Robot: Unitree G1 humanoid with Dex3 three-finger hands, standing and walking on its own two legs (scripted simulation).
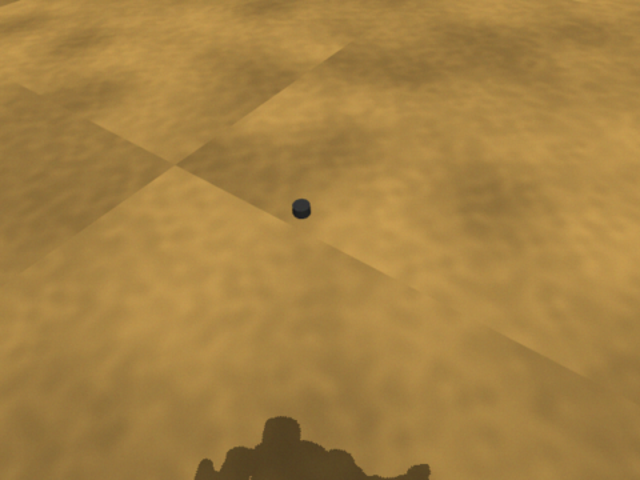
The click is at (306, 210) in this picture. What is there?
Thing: low tin
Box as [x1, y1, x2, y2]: [292, 199, 310, 218]
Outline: 298,199 294,201 292,204 293,214 298,218 304,218 308,216 310,213 309,202 305,199
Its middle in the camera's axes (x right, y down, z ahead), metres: -0.09 -0.13 +1.73
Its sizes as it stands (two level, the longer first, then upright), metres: 0.080 0.080 0.048
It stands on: the floor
